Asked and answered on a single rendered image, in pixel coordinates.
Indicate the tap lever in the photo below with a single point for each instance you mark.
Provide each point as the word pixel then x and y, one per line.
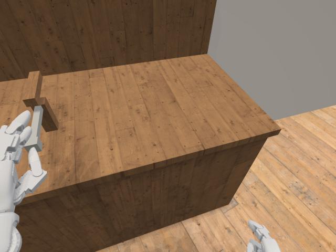
pixel 34 140

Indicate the robot right hand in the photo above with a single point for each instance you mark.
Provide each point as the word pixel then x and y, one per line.
pixel 267 243

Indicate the counter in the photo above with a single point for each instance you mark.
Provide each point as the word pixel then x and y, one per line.
pixel 141 128

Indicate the robot left forearm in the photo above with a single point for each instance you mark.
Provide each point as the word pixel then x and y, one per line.
pixel 10 238

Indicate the robot left hand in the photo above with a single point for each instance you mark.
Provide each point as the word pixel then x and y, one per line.
pixel 12 140

